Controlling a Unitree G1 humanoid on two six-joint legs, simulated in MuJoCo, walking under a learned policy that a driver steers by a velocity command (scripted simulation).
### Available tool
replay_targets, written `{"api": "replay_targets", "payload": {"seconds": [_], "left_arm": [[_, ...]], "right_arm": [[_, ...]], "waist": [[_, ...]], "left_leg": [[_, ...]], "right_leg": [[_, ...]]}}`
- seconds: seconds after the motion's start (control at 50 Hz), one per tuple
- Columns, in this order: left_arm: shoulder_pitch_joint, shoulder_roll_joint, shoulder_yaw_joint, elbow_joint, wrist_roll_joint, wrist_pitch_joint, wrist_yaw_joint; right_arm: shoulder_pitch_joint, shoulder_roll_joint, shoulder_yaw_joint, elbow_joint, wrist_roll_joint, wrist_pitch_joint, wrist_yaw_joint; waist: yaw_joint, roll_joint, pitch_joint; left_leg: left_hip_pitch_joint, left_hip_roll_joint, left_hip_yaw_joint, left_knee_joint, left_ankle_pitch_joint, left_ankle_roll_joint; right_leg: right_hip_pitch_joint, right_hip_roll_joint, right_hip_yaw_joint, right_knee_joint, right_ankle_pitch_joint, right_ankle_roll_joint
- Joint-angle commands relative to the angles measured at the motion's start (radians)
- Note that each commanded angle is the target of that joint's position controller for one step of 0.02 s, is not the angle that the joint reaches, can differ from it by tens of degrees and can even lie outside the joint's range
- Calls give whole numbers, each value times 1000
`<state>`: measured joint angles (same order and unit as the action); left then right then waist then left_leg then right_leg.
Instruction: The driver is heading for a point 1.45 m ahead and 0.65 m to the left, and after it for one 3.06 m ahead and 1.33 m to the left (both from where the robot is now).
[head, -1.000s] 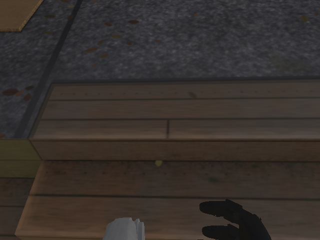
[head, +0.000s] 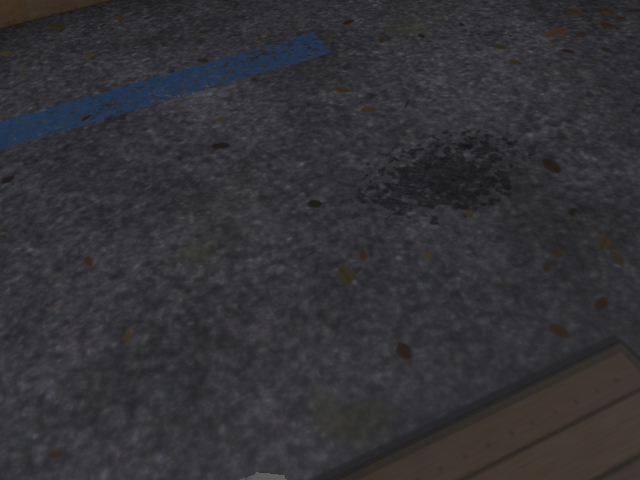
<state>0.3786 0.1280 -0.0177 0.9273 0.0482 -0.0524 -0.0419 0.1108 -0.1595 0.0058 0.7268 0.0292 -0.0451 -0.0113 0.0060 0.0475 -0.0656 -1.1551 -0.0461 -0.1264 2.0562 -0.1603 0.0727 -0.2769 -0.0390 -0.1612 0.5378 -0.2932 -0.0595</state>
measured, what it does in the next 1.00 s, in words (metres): climbs, turning left: left foot 0.14 m higher, then right foot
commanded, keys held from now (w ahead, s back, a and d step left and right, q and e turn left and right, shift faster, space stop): q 0.94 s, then no key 0.06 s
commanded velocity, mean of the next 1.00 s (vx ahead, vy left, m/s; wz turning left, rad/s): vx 0.04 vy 0.00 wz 0.51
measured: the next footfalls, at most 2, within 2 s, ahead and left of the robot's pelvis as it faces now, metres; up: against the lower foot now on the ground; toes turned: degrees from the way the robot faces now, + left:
left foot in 0.24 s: +0.26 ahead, +0.11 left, +0.14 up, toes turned +11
right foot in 0.96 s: +0.41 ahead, -0.04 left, +0.14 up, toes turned +38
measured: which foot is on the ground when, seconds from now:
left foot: up 0.00-0.22, down 0.24-0.96, up 0.98-1.00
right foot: down 0.00-0.24, up 0.26-0.94, down 0.96-1.00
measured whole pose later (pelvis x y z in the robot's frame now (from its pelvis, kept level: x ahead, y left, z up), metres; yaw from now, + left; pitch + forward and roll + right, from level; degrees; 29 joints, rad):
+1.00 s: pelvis +0.27 +0.01 +0.13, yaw +34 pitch +2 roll +0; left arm 0.14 0.23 0.04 0.61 0.01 -0.04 0.03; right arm 0.17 -0.24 -0.05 0.52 0.03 0.04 -0.01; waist -0.01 0.05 -0.04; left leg -0.39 -0.20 -0.29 0.78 -0.48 0.03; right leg -0.39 0.04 0.05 0.58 -0.21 -0.02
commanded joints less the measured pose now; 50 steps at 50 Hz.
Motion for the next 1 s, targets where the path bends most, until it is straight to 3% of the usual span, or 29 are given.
{"api": "replay_targets", "payload": {"seconds": [0.02,0.06,0.08,0.12,0.14,0.18,0.22,0.24,0.26,0.28,0.3,0.32,0.34,0.36,0.38,0.5,0.58,0.6,0.62,0.66,0.68,0.72,0.74,0.86,0.9,0.94,0.96,0.98,1.0], "left_arm": [[-80,76,1,-48,-4,15,29],[-51,64,-1,-39,6,27,72],[-46,116,13,-43,11,33,92],[-1,186,41,-42,-16,47,116],[-4,233,56,-54,-40,47,122],[-43,252,62,-81,-60,53,115],[-74,299,70,-104,-75,52,102],[-89,297,71,-119,-84,52,97],[-49,264,69,-157,-61,36,97],[-111,195,50,-204,-29,19,69],[-117,182,60,-202,-56,3,35],[-167,166,57,-239,-74,11,28],[-198,139,49,-259,-57,17,34],[-175,132,45,-267,-37,19,46],[-151,122,40,-281,-31,21,52],[-140,122,30,-325,-39,32,73],[-228,129,29,-386,-43,44,103],[-247,122,26,-401,-51,49,114],[-295,104,19,-424,-64,52,122],[-301,106,15,-432,-66,46,121],[-276,132,24,-414,-61,36,114],[-287,130,31,-407,-51,33,118],[-291,141,38,-410,-46,26,119],[-292,147,48,-397,-57,2,96],[-261,172,63,-380,-68,-5,82],[-210,195,87,-350,-73,-10,69],[-189,240,102,-351,-54,-9,67],[-260,285,100,-406,-23,7,79],[-218,257,109,-414,-2,6,83]], "right_arm": [[18,44,32,-88,-24,22,-5],[-127,54,44,-156,-42,15,-8],[-142,55,52,-170,-43,20,-5],[-196,52,57,-197,-33,34,6],[-210,70,60,-210,-30,42,15],[-147,39,43,-192,-29,51,34],[-47,-15,18,-184,-36,50,53],[39,-70,-8,-162,-34,51,62],[116,-206,-57,-153,-39,53,59],[168,-284,-89,-145,-54,64,39],[120,-253,-68,-174,-94,55,19],[54,-164,-43,-184,-79,41,12],[8,-100,-29,-178,-41,32,13],[-17,-69,-24,-166,-20,25,14],[-30,-63,-26,-162,-20,19,12],[69,-157,-40,-187,-32,16,-22],[88,-167,-37,-213,-27,63,-51],[67,-167,-36,-230,-25,80,-58],[70,-154,-34,-255,-36,100,-71],[84,-158,-34,-271,-44,117,-85],[38,-153,-40,-299,-47,100,-75],[41,-172,-59,-296,-29,93,-63],[45,-182,-63,-298,-36,86,-60],[43,-171,-71,-307,-26,89,-32],[26,-175,-76,-307,-12,92,-18],[9,-173,-79,-293,14,90,-7],[63,-117,-65,-279,6,81,3],[138,-71,-52,-266,-3,68,6],[109,-195,-87,-268,-5,54,5]], "waist": [[-75,-120,94],[-28,-160,79],[-25,-214,37],[11,-206,18],[9,-201,5],[-8,-182,-34],[-53,-265,-101],[-98,-254,-144],[-101,-77,-205],[-106,228,-301],[-74,148,-345],[-47,61,-218],[-17,-18,-73],[27,-66,-15],[61,-57,4],[35,-4,-41],[2,49,-48],[-3,98,-42],[-23,107,-56],[-31,82,-66],[-26,57,-88],[-38,65,-60],[-43,81,-52],[-50,91,-34],[-31,103,-34],[19,88,-32],[4,-29,-101],[-63,-289,-85],[-23,-360,-85]], "left_leg": [[-118,30,51,-52,70,-36],[-90,39,127,-205,131,-70],[-33,71,210,-290,70,-83],[26,121,236,-493,-81,-81],[41,152,207,-576,-171,-65],[247,81,320,-720,-290,1],[406,0,326,-906,-306,73],[537,-31,257,-1100,-252,111],[833,71,-96,-1154,-67,206],[1039,239,-622,-1554,-77,359],[989,309,-752,-1662,-156,333],[861,282,-647,-1640,-208,265],[744,218,-511,-1577,-238,205],[658,168,-370,-1523,-249,154],[592,126,-299,-1507,-256,135],[784,111,-283,-1571,-11,128],[885,91,-310,-1592,-42,92],[917,94,-318,-1614,7,100],[960,119,-366,-1632,8,106],[999,137,-408,-1634,-20,124],[991,136,-395,-1645,-20,108],[943,113,-379,-1662,-66,80],[916,131,-416,-1658,-45,102],[935,127,-461,-1620,140,156],[934,106,-468,-1595,226,145],[888,52,-424,-1517,165,95],[773,-6,-324,-1353,-161,41],[554,-147,-143,-1158,-548,-30],[496,-115,-70,-964,-559,-90]], "right_leg": [[-39,-171,53,-204,338,9],[-41,-172,19,-222,476,-2],[7,-183,-9,-272,586,-17],[155,-214,-5,-316,659,-54],[258,-282,16,-307,779,-67],[290,-277,-59,-198,1225,-69],[372,-306,-42,-71,1623,-81],[381,-259,-38,57,1596,-65],[59,-157,-13,335,1322,-3],[-254,128,94,711,-29,81],[-316,139,334,1035,-130,76],[-392,110,345,1107,-87,64],[-460,94,304,1124,-47,57],[-471,54,284,1101,14,48],[-443,41,274,1106,44,42],[-567,45,263,1171,100,68],[-618,35,287,951,124,139],[-643,48,247,913,88,162],[-654,50,271,863,18,183],[-665,51,289,792,-1,199],[-624,35,278,713,21,184],[-536,41,252,576,29,167],[-514,37,266,596,46,162],[-357,68,258,325,-74,128],[-218,76,251,141,-62,118],[-6,63,232,-144,175,97],[183,-92,340,-132,283,35],[273,-299,578,-128,544,-97],[177,-379,737,-190,489,-231]]}}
